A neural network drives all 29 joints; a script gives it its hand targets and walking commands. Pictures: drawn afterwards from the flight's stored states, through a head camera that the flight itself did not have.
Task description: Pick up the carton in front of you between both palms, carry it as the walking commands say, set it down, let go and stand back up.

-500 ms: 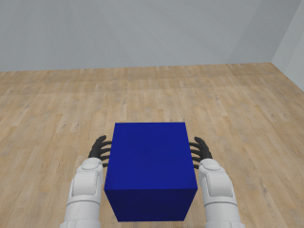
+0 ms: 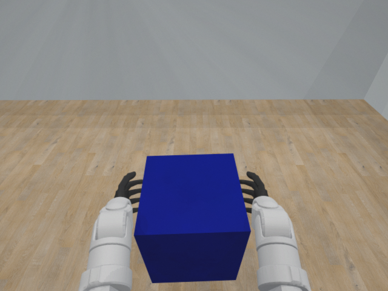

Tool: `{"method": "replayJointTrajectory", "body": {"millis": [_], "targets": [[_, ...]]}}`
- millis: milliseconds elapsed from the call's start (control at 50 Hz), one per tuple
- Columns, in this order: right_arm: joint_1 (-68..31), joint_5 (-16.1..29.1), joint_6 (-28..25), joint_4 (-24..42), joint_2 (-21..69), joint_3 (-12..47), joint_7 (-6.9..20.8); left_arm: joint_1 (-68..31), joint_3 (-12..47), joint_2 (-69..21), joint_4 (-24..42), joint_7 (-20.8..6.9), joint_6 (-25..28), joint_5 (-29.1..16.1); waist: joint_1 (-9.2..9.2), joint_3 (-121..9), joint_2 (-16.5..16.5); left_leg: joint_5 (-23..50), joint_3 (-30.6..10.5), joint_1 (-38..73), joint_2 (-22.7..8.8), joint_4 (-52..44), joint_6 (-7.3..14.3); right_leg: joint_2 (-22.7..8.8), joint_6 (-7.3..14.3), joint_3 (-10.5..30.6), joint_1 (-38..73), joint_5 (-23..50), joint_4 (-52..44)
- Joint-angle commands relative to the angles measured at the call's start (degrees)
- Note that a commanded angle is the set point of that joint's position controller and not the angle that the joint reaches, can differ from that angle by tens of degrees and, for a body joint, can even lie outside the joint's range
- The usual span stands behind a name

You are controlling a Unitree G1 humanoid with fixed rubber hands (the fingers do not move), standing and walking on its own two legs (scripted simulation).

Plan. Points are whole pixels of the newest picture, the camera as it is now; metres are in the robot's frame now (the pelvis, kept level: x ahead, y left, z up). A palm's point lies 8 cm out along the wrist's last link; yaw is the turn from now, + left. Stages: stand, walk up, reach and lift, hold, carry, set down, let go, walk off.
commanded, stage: set down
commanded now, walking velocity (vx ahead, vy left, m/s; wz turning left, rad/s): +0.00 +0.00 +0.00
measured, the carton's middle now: (192, 219) +0.31 +0.00 -0.03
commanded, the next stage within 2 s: none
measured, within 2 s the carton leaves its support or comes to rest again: neither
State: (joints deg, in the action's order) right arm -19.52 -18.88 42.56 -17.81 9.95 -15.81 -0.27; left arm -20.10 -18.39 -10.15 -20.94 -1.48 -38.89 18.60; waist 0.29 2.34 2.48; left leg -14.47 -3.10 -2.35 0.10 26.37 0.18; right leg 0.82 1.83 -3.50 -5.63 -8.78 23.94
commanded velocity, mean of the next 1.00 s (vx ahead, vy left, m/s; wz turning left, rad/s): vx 0.00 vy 0.00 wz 0.00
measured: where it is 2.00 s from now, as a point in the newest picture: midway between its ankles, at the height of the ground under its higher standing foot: outside the picture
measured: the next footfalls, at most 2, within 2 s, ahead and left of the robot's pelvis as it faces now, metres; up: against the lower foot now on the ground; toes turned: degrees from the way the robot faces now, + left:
none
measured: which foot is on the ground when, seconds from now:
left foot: down 0.00-1.00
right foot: down 0.00-1.00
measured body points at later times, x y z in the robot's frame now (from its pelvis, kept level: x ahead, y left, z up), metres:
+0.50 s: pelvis -0.01 +0.01 -0.05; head +0.18 -0.01 +0.36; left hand +0.36 +0.15 -0.12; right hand +0.36 -0.16 -0.14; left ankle +0.02 +0.13 -0.74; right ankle +0.06 -0.10 -0.74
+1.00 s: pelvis -0.05 +0.01 -0.19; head +0.20 -0.02 +0.19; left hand +0.41 +0.14 -0.26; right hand +0.42 -0.16 -0.28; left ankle +0.01 +0.13 -0.74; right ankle +0.06 -0.10 -0.74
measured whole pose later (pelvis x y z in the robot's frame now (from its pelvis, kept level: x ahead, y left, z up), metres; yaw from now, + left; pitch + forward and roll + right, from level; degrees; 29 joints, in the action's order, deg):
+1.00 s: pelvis -0.05 +0.01 -0.19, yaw +0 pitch +40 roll +3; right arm -52.1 -16.5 15.8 -38.2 -0.6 -24.7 2.0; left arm -48.1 -31.1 -9.9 -31.3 5.0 -14.1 13.4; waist -0.3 -6.9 2.2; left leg -29.3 0.6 -93.4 2.9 83.0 -0.4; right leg -0.3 0.6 1.6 -98.5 -21.7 80.7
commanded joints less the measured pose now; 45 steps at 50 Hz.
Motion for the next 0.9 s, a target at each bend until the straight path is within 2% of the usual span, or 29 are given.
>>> {"method": "replayJointTrajectory", "body": {"millis": [0, 60, 120, 200, 260, 320, 400, 480, 520, 580, 640, 700, 780, 880], "targets": [[-31.82, 15.10, -3.01, -1.56, 55.07, 27.24, 15.00, -31.77, 25.99, -52.19, -2.04, -14.62, 2.28, -12.46, -0.36, -9.62, -3.14, -5.00, -2.61, -15.87, 3.15, -7.19, 3.47, 0.97, -1.72, 9.47, 14.16, -7.00, -3.80], [-34.73, 12.61, -4.89, -6.10, 53.83, 22.54, 14.79, -34.34, 21.14, -51.28, -5.93, -14.20, 3.94, -9.32, -0.63, -8.45, -2.81, -5.76, -2.30, -16.84, 3.37, -5.91, 3.52, 0.97, -1.48, 9.47, 12.35, -8.12, -2.83], [-36.83, 8.30, -7.63, -10.58, 49.81, 16.00, 13.73, -35.94, 15.02, -48.75, -9.95, -12.71, 6.24, -4.79, -0.58, -6.45, -2.00, -5.56, -2.14, -19.03, 3.70, -4.03, 3.44, 1.43, -0.87, 8.95, 8.90, -7.15, -0.73], [-35.18, 2.26, -12.78, -14.21, 41.14, 8.16, 11.88, -33.73, 7.65, -42.96, -12.48, -9.83, 10.84, 0.63, -0.43, -6.20, -1.41, -1.95, -1.90, -23.18, 4.50, -0.35, 2.53, 2.54, -0.37, 8.20, 2.56, -0.89, 3.61], [-31.90, -0.04, -19.06, -15.21, 35.27, 6.13, 11.22, -30.90, 5.57, -39.03, -12.52, -8.46, 16.54, 1.88, -0.24, -9.69, -1.80, 3.47, -1.56, -27.69, 5.12, 3.72, 1.54, 3.05, -0.32, 8.30, -2.84, 7.17, 8.03], [-32.32, 1.34, -26.15, -15.36, 34.77, 9.82, 10.98, -30.57, 8.80, -39.46, -12.21, -7.84, 23.12, 0.03, -0.20, -17.17, -2.29, 7.89, -1.35, -31.62, 6.09, 8.37, 0.52, 3.55, -0.51, 8.15, -6.48, 13.65, 13.43], [-37.04, 5.60, -33.70, -14.45, 38.40, 18.36, 10.91, -34.06, 17.47, -43.84, -12.01, -6.72, 30.83, -4.29, -0.52, -32.55, -2.81, 12.78, -1.10, -39.28, 7.18, 15.78, -1.15, 4.41, -0.79, 8.30, -8.74, 21.03, 22.05], [-39.85, 9.56, -38.09, -12.56, 39.85, 26.28, 10.10, -36.98, 26.66, -44.90, -8.65, -4.55, 35.50, -9.25, -0.44, -52.20, -3.92, 18.99, -0.62, -46.42, 8.00, 23.27, -2.47, 4.55, -0.84, 8.95, -8.66, 31.65, 30.74], [-40.87, 11.07, -38.74, -10.80, 38.70, 28.29, 9.56, -37.84, 29.62, -44.23, -6.66, -3.13, 36.21, -11.29, 0.00, -59.48, -4.15, 20.50, -0.48, -49.09, 8.28, 26.33, -2.82, 4.79, -0.87, 8.74, -10.59, 33.50, 34.23], [-42.74, 11.30, -37.96, -11.09, 37.29, 28.58, 9.78, -39.70, 30.00, -45.03, -6.09, -1.74, 35.20, -11.95, 0.10, -61.05, -3.29, 18.00, -0.04, -49.58, 8.67, 29.64, -3.21, 5.91, -1.30, 7.14, -21.95, 23.90, 36.22], [-45.10, 10.17, -35.98, -14.72, 37.57, 25.64, 10.94, -43.89, 28.35, -46.91, -7.40, -2.11, 32.81, -11.34, 1.16, -55.42, -1.98, 7.66, 0.36, -53.47, 9.18, 31.88, -3.34, 6.56, -1.20, 5.63, -34.15, 10.06, 37.68], [-49.11, 8.79, -33.26, -18.39, 38.78, 22.19, 12.43, -48.32, 25.16, -48.36, -10.33, -3.44, 29.75, -10.04, 1.63, -50.20, -1.63, -1.19, 0.73, -60.15, 9.40, 33.84, -3.10, 6.81, -0.70, 4.49, -41.95, 0.52, 39.77], [-53.85, 7.42, -30.03, -21.79, 40.23, 18.43, 13.98, -53.57, 20.97, -48.98, -13.36, -5.01, 26.61, -8.97, 1.39, -49.58, -2.03, -5.61, 1.58, -67.17, 9.84, 37.94, -2.66, 7.11, -0.43, 3.98, -47.81, -4.01, 43.72], [-58.95, 7.46, -28.31, -23.22, 40.97, 17.46, 14.43, -58.87, 18.66, -48.82, -14.88, -5.88, 25.25, -9.36, 0.36, -55.10, -3.33, -5.04, 2.93, -73.83, 10.42, 43.64, -2.57, 7.32, -0.92, 4.03, -51.95, -2.55, 49.24]]}}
